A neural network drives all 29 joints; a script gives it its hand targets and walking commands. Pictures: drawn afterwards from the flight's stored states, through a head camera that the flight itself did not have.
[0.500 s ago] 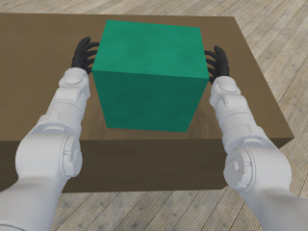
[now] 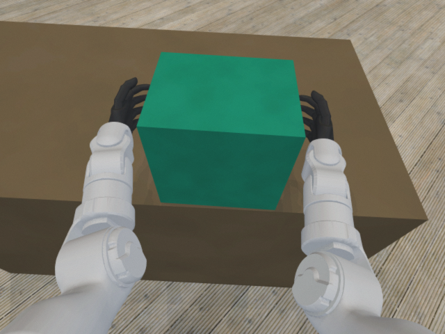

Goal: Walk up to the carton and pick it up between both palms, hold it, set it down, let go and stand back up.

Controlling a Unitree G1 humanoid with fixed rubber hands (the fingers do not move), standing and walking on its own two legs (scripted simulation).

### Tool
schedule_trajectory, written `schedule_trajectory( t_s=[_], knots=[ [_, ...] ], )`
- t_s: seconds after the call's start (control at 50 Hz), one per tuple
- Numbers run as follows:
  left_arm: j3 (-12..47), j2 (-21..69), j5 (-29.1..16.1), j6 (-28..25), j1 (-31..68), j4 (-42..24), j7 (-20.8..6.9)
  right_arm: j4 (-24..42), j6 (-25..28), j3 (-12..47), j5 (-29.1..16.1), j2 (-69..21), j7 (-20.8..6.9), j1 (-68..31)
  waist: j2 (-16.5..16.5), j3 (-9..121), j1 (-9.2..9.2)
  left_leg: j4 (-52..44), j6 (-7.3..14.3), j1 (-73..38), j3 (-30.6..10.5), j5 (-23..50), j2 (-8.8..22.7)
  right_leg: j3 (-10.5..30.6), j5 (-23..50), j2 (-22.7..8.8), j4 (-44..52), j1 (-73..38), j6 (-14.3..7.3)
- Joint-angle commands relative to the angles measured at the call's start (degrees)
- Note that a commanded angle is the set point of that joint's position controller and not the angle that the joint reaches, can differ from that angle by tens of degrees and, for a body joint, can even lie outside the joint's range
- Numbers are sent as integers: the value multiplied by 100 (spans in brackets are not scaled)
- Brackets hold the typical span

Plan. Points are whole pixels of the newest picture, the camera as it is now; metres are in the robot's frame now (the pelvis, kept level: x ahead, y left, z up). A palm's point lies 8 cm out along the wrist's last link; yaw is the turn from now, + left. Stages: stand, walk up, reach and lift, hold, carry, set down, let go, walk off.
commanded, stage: reach and lift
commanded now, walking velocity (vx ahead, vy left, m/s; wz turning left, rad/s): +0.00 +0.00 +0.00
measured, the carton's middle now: (222, 136) +0.49 +0.01 +0.05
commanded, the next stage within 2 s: none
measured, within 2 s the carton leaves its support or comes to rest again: leaves its support in 1.02 s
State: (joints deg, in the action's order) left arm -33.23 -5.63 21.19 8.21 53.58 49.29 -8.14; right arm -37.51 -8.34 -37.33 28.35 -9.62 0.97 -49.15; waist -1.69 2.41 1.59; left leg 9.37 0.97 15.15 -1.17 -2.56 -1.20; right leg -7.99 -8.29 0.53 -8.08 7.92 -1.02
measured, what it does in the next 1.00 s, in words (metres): stands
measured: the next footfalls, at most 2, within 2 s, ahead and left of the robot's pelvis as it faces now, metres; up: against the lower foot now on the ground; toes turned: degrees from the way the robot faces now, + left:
none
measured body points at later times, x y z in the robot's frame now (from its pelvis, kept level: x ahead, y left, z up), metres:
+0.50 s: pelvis +0.00 +0.00 +0.00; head +0.06 +0.02 +0.45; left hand +0.46 +0.19 +0.12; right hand +0.43 -0.16 +0.12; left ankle +0.01 +0.11 -0.75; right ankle -0.06 -0.09 -0.75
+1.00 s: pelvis +0.00 +0.00 +0.00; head +0.04 +0.02 +0.45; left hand +0.45 +0.19 +0.12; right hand +0.43 -0.16 +0.12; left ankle +0.01 +0.11 -0.75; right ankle -0.06 -0.09 -0.75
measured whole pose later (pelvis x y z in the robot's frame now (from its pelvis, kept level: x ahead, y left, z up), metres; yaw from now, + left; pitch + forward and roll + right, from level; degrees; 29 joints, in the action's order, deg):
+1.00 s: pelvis +0.00 +0.00 +0.00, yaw -1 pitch +8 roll +0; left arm -31.8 -3.9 21.4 6.8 51.9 49.7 -4.5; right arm -42.6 -2.3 -34.3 26.0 -7.4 3.3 -45.9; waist -2.5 4.9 0.1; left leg 9.7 0.7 15.0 -0.8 -2.9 -0.5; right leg -7.2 -7.8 1.1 -8.5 8.1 -0.7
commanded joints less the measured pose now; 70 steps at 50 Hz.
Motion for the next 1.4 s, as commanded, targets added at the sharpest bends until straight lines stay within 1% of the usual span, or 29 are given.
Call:
schedule_trajectory(
  t_s=[0.0, 0.04, 0.08, 0.16, 0.18, 0.2, 0.22, 0.26, 0.3, 0.34, 0.4, 0.42, 0.44, 0.54, 0.68, 0.72, 0.76, 0.84, 0.9, 0.94, 1.02, 1.1, 1.14, 1.18, 1.2, 1.28, 1.32, 1.36, 1.38],
  knots=[
    [1027, 1320, -97, -109, 2586, -634, -577, 498, 194, 1321, -139, -1267, -407, -2645, 265, 2970, 66, 239, 215, -916, -173, 1496, 39, 303, 3738, -48, -784, -1525, 414],
    [1005, 1356, -33, -132, 2575, -670, -588, 532, 234, 1367, -147, -1336, -393, -2640, 360, 2990, 39, 271, 218, -990, -157, 1630, 38, 307, 3875, -54, -804, -1534, 434],
    [923, 1392, 50, -150, 2535, -649, -605, 551, 258, 1391, -152, -1376, -369, -2564, 326, 2919, -2, 238, 215, -980, -151, 1565, 34, 290, 3882, -38, -801, -1596, 449],
    [926, 1421, 81, -179, 2536, -779, -579, 687, 273, 1436, -144, -1437, -383, -2559, 323, 2946, -76, 218, 191, -1085, -151, 1393, 45, 211, 3436, -7, -702, -1368, 437],
    [933, 1431, 94, -181, 2576, -800, -558, 619, 270, 1431, -136, -1425, -394, -2546, 315, 2910, -69, 217, 178, -1190, -131, 1432, 57, 180, 3351, 6, -669, -1271, 444],
    [940, 1454, 79, -183, 2606, -824, -538, 613, 274, 1435, -132, -1409, -411, -2551, 333, 2943, -108, 244, 161, -1308, -126, 1423, 78, 146, 3165, 21, -625, -1119, 426],
    [968, 1473, 67, -188, 2597, -792, -520, 557, 273, 1405, -102, -1381, -433, -2529, 397, 2903, -116, 291, 122, -1406, -146, 1492, 100, 153, 3029, 28, -565, -995, 392],
    [998, 1514, 99, -192, 2634, -807, -487, 499, 297, 1386, -63, -1364, -467, -2526, 404, 2954, -108, 370, 62, -1705, -131, 1713, 137, 103, 2875, 64, -462, -712, 359],
    [1045, 1544, 106, -197, 2582, -832, -442, 453, 322, 1325, -73, -1334, -477, -2506, 513, 3043, -117, 464, 0, -1948, -147, 1859, 165, 95, 2684, 81, -362, -474, 328],
    [1090, 1617, 60, -210, 2628, -825, -409, 395, 347, 1362, -97, -1352, -516, -2498, 517, 3096, -136, 508, -39, -2082, -154, 2000, 182, 94, 2638, 80, -301, -359, 296],
    [1127, 1687, 77, -249, 2626, -822, -366, 287, 422, 1361, -85, -1349, -561, -2544, 532, 3201, -156, 523, -62, -2047, -135, 2104, 178, 108, 2738, 63, -293, -379, 285],
    [1139, 1702, 73, -266, 2640, -801, -357, 282, 450, 1392, -79, -1378, -571, -2537, 519, 3273, -189, 510, -43, -2021, -149, 2138, 198, 122, 2751, 58, -268, -417, 287],
    [1116, 1707, 74, -279, 2650, -729, -346, 254, 473, 1416, -52, -1388, -580, -2588, 426, 3286, -184, 509, -49, -1992, -150, 2125, 200, 99, 2764, 67, -275, -466, 287],
    [1134, 1756, 33, -343, 2782, -613, -329, 216, 543, 1478, -34, -1471, -614, -2715, 339, 3432, -217, 367, 30, -1643, -116, 1889, 191, 155, 2881, 6, -310, -786, 316],
    [1162, 1770, -19, -392, 3007, -599, -329, 134, 658, 1651, -105, -1536, -556, -2961, 256, 3561, -194, 318, 119, -1393, -88, 1794, 152, 188, 3414, -52, -528, -1219, 384],
    [1213, 1781, -14, -400, 3068, -559, -334, 116, 724, 1672, -136, -1541, -526, -3041, 330, 3647, -199, 313, 141, -1257, -83, 1793, 145, 223, 3471, -83, -562, -1292, 388],
    [1246, 1809, -49, -424, 3140, -564, -335, 36, 782, 1741, -183, -1589, -515, -3088, 329, 3681, -218, 333, 123, -1260, -60, 1786, 135, 201, 3482, -70, -598, -1336, 388],
    [1366, 1899, -124, -469, 3226, -565, -318, 58, 902, 1908, -254, -1623, -495, -3211, 297, 3792, -216, 373, 155, -1163, -64, 1937, 127, 228, 3802, -80, -693, -1514, 394],
    [1463, 1966, -180, -523, 3278, -645, -285, 16, 1027, 2028, -320, -1628, -459, -3293, 297, 3933, -231, 416, 146, -1158, -55, 2025, 131, 232, 3941, -81, -752, -1660, 368],
    [1533, 2047, -200, -560, 3367, -695, -271, -19, 1117, 2091, -359, -1585, -446, -3361, 277, 3996, -236, 452, 141, -1270, -33, 2154, 125, 205, 3937, -50, -746, -1554, 370],
    [1727, 2209, -266, -617, 3466, -738, -208, -71, 1312, 2254, -458, -1581, -447, -3501, 302, 4131, -230, 547, 91, -1504, -28, 2298, 135, 182, 3817, -17, -705, -1495, 341],
    [1939, 2326, -341, -576, 3430, -877, -137, -174, 1448, 2322, -567, -1386, -468, -3544, 408, 4092, -239, 667, -13, -2009, -67, 2445, 190, 133, 3352, 36, -521, -1108, 260],
    [1987, 2357, -347, -517, 3364, -956, -103, -219, 1483, 2301, -614, -1225, -493, -3538, 417, 4009, -205, 742, -84, -2255, -64, 2569, 215, 115, 3186, 67, -428, -982, 234],
    [2088, 2397, -382, -435, 3291, -1059, -87, -264, 1487, 2316, -722, -1096, -513, -3532, 442, 3872, -184, 788, -137, -2505, -82, 2616, 230, 63, 2981, 93, -327, -821, 201],
    [2152, 2417, -406, -380, 3230, -1114, -84, -245, 1475, 2339, -793, -1033, -513, -3539, 522, 3767, -179, 794, -186, -2603, -93, 2583, 222, 63, 2822, 108, -283, -731, 187],
    [2348, 2438, -540, -109, 2955, -1371, -72, -317, 1343, 2456, -1090, -757, -553, -3453, 471, 3349, -124, 834, -260, -2879, -118, 2610, 250, 55, 2593, 129, -135, -653, 153],
    [2414, 2393, -582, 52, 2865, -1546, -71, -315, 1246, 2502, -1253, -601, -550, -3424, 433, 3113, -60, 807, -254, -2918, -131, 2493, 245, 92, 2513, 120, -93, -671, 152],
    [2418, 2307, -633, 224, 2759, -1649, -90, -262, 1120, 2548, -1389, -507, -532, -3393, 324, 2879, -20, 722, -234, -2875, -127, 2198, 239, 89, 2347, 111, -68, -754, 175],
    [2401, 2266, -644, 302, 2707, -1750, -101, -257, 1054, 2551, -1460, -458, -511, -3360, 325, 2725, -1, 650, -212, -2810, -119, 2002, 224, 113, 2239, 69, -52, -797, 193]
  ],
)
